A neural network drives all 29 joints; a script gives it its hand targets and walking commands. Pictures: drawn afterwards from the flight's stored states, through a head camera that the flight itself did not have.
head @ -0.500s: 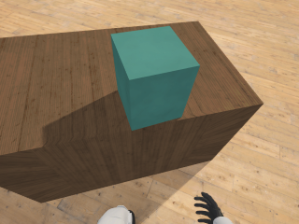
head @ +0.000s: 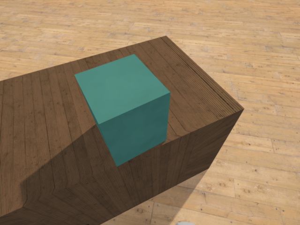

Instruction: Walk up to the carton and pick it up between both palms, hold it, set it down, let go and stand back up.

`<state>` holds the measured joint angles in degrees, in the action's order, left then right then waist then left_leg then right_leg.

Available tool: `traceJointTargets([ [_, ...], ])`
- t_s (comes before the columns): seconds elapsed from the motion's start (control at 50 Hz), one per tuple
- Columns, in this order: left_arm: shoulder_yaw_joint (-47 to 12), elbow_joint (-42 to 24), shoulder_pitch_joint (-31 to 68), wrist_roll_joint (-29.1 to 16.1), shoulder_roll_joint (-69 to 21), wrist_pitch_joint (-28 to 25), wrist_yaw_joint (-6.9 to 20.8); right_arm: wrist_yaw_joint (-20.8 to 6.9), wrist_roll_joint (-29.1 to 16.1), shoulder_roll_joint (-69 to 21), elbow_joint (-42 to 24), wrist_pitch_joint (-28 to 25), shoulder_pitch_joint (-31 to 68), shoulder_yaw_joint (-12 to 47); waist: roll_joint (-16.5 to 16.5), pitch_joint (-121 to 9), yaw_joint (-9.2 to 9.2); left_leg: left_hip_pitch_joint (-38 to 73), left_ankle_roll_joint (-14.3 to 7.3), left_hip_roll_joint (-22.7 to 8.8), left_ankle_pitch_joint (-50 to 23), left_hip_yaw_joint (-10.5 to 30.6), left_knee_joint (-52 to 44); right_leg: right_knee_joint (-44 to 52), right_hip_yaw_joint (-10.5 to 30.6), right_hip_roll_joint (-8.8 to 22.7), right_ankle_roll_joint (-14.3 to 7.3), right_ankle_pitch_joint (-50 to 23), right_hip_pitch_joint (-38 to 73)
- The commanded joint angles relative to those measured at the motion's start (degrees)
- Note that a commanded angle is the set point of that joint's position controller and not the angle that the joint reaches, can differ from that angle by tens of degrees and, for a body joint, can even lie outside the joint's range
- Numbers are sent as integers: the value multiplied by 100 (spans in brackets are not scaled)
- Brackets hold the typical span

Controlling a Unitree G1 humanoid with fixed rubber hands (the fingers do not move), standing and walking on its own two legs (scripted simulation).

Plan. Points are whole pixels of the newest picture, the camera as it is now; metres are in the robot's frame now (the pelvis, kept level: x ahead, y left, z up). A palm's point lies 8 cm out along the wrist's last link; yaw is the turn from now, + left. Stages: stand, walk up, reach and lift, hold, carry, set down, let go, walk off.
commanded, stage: walk up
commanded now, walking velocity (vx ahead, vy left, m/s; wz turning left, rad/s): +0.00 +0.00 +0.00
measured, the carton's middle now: (125, 111) +0.46 +0.06 +0.01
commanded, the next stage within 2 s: none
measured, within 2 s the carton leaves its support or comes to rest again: neither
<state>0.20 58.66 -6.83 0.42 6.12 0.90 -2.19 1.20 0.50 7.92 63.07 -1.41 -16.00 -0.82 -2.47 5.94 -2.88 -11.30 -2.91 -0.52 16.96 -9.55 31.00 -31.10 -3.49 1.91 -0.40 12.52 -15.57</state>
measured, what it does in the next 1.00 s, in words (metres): steps to the right, turning left: right foot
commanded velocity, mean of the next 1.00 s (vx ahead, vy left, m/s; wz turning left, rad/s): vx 0.05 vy -0.12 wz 0.28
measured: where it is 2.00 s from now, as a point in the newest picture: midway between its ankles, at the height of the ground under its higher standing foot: outside the picture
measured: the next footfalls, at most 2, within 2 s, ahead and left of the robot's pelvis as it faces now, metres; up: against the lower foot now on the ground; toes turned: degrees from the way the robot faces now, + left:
right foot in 0.72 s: +0.14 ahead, -0.27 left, +0.00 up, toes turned +9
left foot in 1.38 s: +0.05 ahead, +0.01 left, +0.00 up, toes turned +26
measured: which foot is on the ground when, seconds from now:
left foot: down 0.00-0.74, up 0.76-1.00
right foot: down 0.00-0.34, up 0.36-0.70, down 0.72-1.00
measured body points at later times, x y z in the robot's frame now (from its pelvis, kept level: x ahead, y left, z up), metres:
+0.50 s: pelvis +0.01 -0.04 +0.01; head +0.02 -0.02 +0.46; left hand +0.03 +0.22 -0.15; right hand -0.04 -0.29 -0.13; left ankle +0.01 +0.08 -0.73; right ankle +0.04 -0.17 -0.67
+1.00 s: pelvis +0.06 -0.19 +0.00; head +0.10 -0.21 +0.45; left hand +0.03 +0.05 -0.13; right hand +0.24 -0.39 -0.15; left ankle -0.02 -0.10 -0.65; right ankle +0.10 -0.27 -0.73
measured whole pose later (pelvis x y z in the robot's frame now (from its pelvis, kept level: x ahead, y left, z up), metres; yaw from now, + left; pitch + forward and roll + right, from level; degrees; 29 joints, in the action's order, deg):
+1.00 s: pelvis +0.06 -0.19 +0.00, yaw +20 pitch +3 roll +0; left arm 1.8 54.0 -13.5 1.8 8.4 -1.6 -2.0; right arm 0.7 2.6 13.6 54.4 2.0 -8.8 -4.5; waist -4.1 0.3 2.3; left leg -29.0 1.0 -1.0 25.6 -0.9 64.8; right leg -29.0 -11.6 2.7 -2.4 15.1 -16.7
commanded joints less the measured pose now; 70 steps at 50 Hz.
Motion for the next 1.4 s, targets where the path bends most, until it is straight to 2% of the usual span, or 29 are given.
traceJointTargets([
  [0.0, 159, -161, 139, -59, 1042, -49, 31, 63, 62, 408, -128, 181, -623, -73, 1773, -265, 26, 557, 68, -352, -77, 718, -706, 1644, 1333, 1119, -436, -283, -440],
  [0.12, 61, 121, -403, -94, 680, -115, 26, 30, 87, 387, 107, 160, -221, -40, 691, 102, 265, 473, 95, -557, -553, 763, -1328, 1542, 929, 740, -138, 18, -148],
  [0.3, -20, 383, -682, -104, 794, -29, 12, 41, -44, 615, 60, 316, -54, 123, 211, 306, 291, 453, 78, -647, -159, 802, -1552, 1413, 814, 694, -41, 513, -497],
  [0.32, 433, -44, -41, 195, 1974, 147, 100, 180, 7, 1387, 192, 231, -1638, -315, 1249, 128, -557, 956, -179, -2290, 1709, 3173, -2182, -676, -583, -244, 364, 1433, -1586],
  [0.34, 421, -281, 85, 440, 1612, 193, 164, 268, 41, 1877, 428, 279, -2022, -448, 101, 399, -616, 698, -517, -3110, 3465, 4692, -2804, -1826, 57, -174, 327, 1425, -2528],
  [0.36, 459, -264, -151, 524, 1494, 205, 194, 321, 79, 1790, 349, 308, -1719, -472, -193, 694, -373, -89, -770, -3334, 3573, 4959, -2980, -2237, 467, 91, 292, 1018, -2494],
  [0.4, 375, -286, -701, 359, 1038, 110, 269, 325, 199, 1634, 25, 239, -606, -520, -574, 392, 196, -352, -718, -2787, 2270, 3767, -2741, -2576, 801, 427, 325, 494, -2329],
  [0.44, 375, -343, -691, 218, 950, 49, 261, 210, 168, 1397, -313, 161, 68, -518, -724, 126, 347, -454, -406, -1906, 910, 2651, -2361, -2466, 668, 317, 472, 194, -1969],
  [0.52, 419, -717, -63, 207, 1056, 50, 186, 109, 204, 1006, -202, 54, -796, -528, -1134, -316, -92, 66, -527, -1688, -568, 2620, -1837, -1869, 351, 285, 613, 375, -1930],
  [0.58, 314, -766, -223, 121, 912, 83, 147, 159, 252, 1510, -339, 86, -715, -702, -1506, -344, -85, -300, -560, -1723, -564, 2662, -1759, -1178, 282, 379, 698, 620, -1538],
  [0.64, 358, -741, -642, 39, 1009, 65, 87, 132, 240, 1519, -563, 119, -445, -761, -1948, -915, 55, -135, -374, -1546, -1962, 2538, -1133, -118, 168, 217, 530, 674, -547],
  [0.7, 521, -406, -1660, 24, 1447, -50, -3, 96, 173, 1189, -791, 165, -88, -653, -421, -1506, 592, -1276, 130, -483, -664, 1615, 385, 1580, 226, 408, 393, -572, 1667],
  [0.72, 641, -454, -1670, 75, 1957, -80, -28, 92, 155, 567, -865, 170, -433, -483, 1449, -1654, 459, -2356, 413, 288, 1822, 1038, 1610, 1812, 1320, 1523, 319, -501, 2311],
  [0.74, 730, -622, -1190, 163, 2337, -59, -54, 140, 165, 327, -941, 215, -602, -425, 2285, -1492, 365, -2950, 539, 7, 2154, 794, 2657, 1904, 2162, 2521, -157, 160, 1793],
  [0.76, 748, -719, -754, 146, 2296, -27, -46, 153, 192, 456, -1006, 260, -546, -469, 2590, -1495, 366, -2619, 470, -370, 2095, 1021, 3314, 1993, 2215, 2540, -650, 545, 1062],
  [0.8, 474, -864, -629, 122, 1629, -60, -27, 86, 137, 767, -1033, 236, -11, -487, 1431, -1008, 392, -2724, 387, -405, 2096, 1139, 3691, 1683, 1426, 2072, -556, -1167, 784],
  [0.84, 394, -805, -454, 157, 1358, -94, -57, 11, 120, 687, -936, 272, -106, -434, 1608, -766, 194, -2579, 339, -355, 1480, 1115, 3646, 1288, 399, 1599, -413, -2548, 647],
  [0.88, 320, -609, -899, 188, 1088, -171, -9, 14, 173, 581, -922, 248, -135, -348, 1599, -1081, 305, -2158, 294, -289, 1000, 1059, 3459, 1081, 216, 1275, -549, -3187, 921],
  [0.92, 293, -448, -1339, 148, 1053, -272, 56, -44, 232, 572, -977, 254, 43, -358, 1388, -1162, 370, -2029, 317, -229, 651, 1098, 3440, 1296, 772, 1563, -579, -2334, 1059],
  [0.94, 481, -434, -1855, 105, 1465, -342, -35, -111, 258, 956, -1022, 358, 393, -450, 758, -854, 807, -3000, 447, -126, 679, 1193, 3838, 1364, 2009, 2471, -776, -2848, 1732],
  [0.98, 331, -483, -1620, 80, 1354, -464, -13, -71, 194, 796, -1158, 421, 505, -428, 818, -878, 481, -2544, 393, -317, 649, 1664, 3526, 1465, 2157, 2747, -1048, -2933, 1368],
  [1.02, 248, -482, -1587, 156, 1089, -533, 59, -131, 118, 633, -1202, 386, 904, -321, 895, -973, 519, -2543, 371, -239, 724, 1469, 2720, 1660, 1745, 2249, -876, -1172, 1627],
  [1.06, 431, -289, -2056, 171, 1553, -434, -50, -256, 265, 827, -1277, 481, 1206, -410, 573, -351, 695, -3073, 525, -275, 611, 1495, 3111, 1851, 2206, 2763, -919, -988, 1532],
  [1.14, 441, -171, -2255, 225, 1348, -417, -4, -398, 193, 554, -1438, 407, 1622, -272, 994, -308, 778, -2683, 575, -404, 573, 1337, 2241, 2124, 1754, 2407, -884, 240, 1189],
  [1.16, 433, -116, -2300, 212, 1180, -425, 49, -440, 188, 384, -1491, 380, 1718, -216, 1405, -293, 851, -2445, 557, -336, 562, 1227, 1812, 2115, 1584, 2227, -828, 125, 1081],
  [1.2, 439, -6, -2410, 222, 1160, -431, 96, -422, 194, 388, -1358, 353, 1733, -246, 1113, -337, 882, -1813, 562, -218, 691, 1034, 1230, 2086, 1623, 2138, -783, -414, 936],
  [1.3, 700, -77, -1926, 188, 1694, -310, 171, -344, 129, 349, -1072, 306, 1210, -243, 1587, -606, 598, -524, 410, -27, 149, 399, -194, 1678, 567, 1767, -591, -697, 756],
  [1.36, 529, -91, -1774, 101, 1022, -285, 231, -203, 171, 892, -866, 154, 529, -434, 877, -1165, 272, 1854, 219, -388, -932, 776, -1049, 367, -315, 1079, -73, -304, -576],
  [1.38, 427, -286, -1561, 105, 811, -273, 172, -155, 201, 1412, -758, 145, 108, -590, -377, -1252, 13, 2269, -73, -1351, -1019, 1874, -1246, -808, -801, 743, 263, 678, -1417],
])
